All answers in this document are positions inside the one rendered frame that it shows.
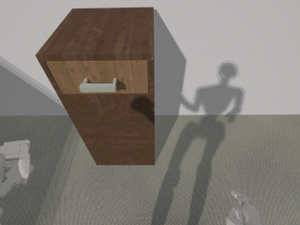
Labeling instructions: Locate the drawer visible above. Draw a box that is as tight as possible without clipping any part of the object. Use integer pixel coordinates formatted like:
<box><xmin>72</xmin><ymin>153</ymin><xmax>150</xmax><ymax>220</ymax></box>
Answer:
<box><xmin>46</xmin><ymin>60</ymin><xmax>149</xmax><ymax>94</ymax></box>

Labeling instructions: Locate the left robot hand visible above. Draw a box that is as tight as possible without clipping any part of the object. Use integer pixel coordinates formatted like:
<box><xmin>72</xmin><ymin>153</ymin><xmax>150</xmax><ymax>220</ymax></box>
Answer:
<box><xmin>0</xmin><ymin>140</ymin><xmax>34</xmax><ymax>199</ymax></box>

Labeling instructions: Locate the handle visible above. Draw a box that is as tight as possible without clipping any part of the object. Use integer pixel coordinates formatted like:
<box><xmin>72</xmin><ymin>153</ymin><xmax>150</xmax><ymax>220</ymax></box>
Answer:
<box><xmin>79</xmin><ymin>78</ymin><xmax>117</xmax><ymax>93</ymax></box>

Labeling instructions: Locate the right robot hand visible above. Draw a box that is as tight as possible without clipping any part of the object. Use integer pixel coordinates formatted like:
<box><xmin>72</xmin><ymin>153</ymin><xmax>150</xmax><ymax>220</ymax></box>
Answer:
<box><xmin>226</xmin><ymin>189</ymin><xmax>263</xmax><ymax>225</ymax></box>

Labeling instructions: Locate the cabinet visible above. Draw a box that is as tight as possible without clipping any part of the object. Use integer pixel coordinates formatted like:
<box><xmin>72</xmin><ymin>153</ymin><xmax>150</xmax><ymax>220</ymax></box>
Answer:
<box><xmin>36</xmin><ymin>7</ymin><xmax>155</xmax><ymax>166</ymax></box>

